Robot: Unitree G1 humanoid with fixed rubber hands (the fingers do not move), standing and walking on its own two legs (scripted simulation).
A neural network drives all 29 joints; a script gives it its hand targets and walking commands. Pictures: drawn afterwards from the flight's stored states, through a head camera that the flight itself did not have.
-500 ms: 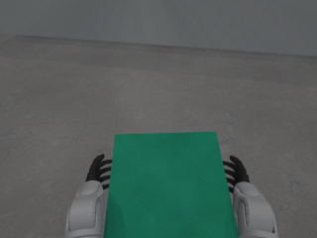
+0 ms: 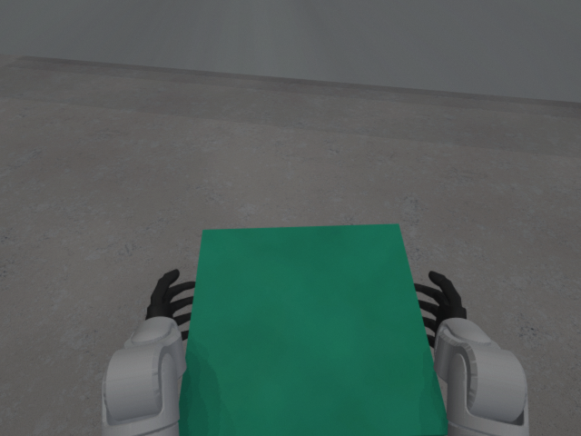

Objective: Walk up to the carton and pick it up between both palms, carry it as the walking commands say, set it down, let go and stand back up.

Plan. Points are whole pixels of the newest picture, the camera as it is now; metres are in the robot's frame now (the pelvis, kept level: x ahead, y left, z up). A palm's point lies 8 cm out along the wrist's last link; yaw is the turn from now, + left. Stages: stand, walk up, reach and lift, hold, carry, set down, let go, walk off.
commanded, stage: carry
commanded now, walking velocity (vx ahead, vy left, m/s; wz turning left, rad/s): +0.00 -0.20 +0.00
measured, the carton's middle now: (303, 341) +0.29 +0.01 +0.00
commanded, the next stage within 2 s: none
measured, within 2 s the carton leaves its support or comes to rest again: neither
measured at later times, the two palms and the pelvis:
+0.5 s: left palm (185, 338) +0.25 +0.16 +0.07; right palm (465, 346) +0.25 -0.19 +0.07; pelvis -0.01 -0.02 -0.01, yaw +0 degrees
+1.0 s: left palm (201, 356) +0.22 +0.13 +0.08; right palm (496, 359) +0.23 -0.22 +0.07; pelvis -0.03 -0.05 +0.00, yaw +2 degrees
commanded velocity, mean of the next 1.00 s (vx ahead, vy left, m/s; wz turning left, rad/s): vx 0.00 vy -0.20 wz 0.00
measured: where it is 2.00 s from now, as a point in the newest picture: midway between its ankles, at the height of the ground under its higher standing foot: outside the picture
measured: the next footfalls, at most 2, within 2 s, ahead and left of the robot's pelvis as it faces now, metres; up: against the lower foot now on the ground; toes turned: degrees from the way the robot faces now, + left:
left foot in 1.22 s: -0.07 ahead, +0.05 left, +0.00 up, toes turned +14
right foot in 1.52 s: -0.03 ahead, -0.29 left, +0.00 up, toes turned -5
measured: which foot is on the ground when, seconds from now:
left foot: down 0.00-0.88, up 0.90-1.00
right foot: down 0.00-1.00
